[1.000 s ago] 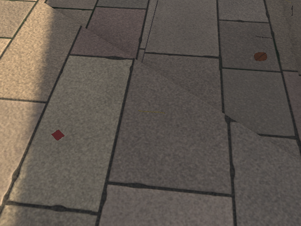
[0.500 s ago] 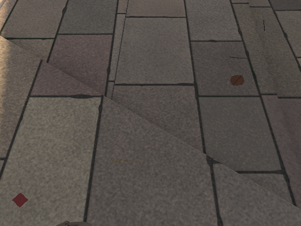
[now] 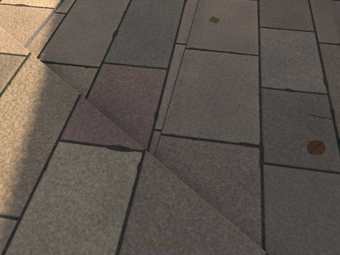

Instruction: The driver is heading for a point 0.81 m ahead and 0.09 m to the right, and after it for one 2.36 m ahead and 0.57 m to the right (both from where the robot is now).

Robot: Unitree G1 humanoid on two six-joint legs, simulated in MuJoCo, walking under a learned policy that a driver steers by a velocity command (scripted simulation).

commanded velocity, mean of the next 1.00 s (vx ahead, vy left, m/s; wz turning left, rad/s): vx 0.50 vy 0.00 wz -0.22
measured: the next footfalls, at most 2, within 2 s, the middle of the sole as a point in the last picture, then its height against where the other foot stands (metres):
left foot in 0.10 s outside the picture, level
right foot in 0.66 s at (204, 246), level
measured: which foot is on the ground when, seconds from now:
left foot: up 0.00-0.08, down 0.10-0.66, up 0.68-1.00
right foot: down 0.00-0.10, up 0.12-0.64, down 0.66-1.00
